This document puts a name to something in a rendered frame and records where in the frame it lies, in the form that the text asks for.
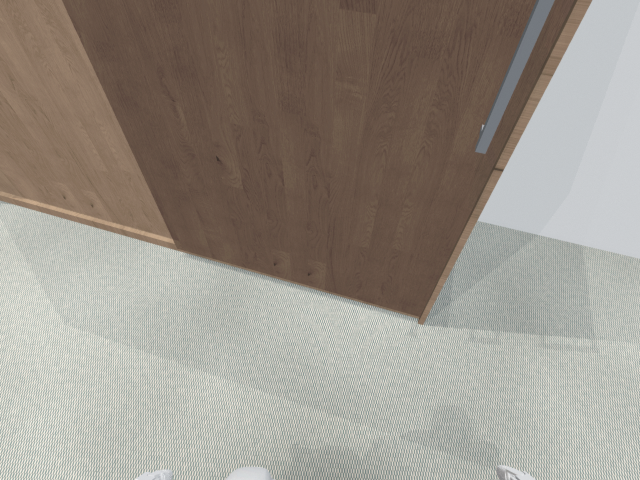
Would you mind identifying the wardrobe door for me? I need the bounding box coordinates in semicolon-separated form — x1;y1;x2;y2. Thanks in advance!
62;0;574;317
0;0;172;238

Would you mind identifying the handle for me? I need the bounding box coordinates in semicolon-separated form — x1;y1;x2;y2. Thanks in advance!
475;0;555;154

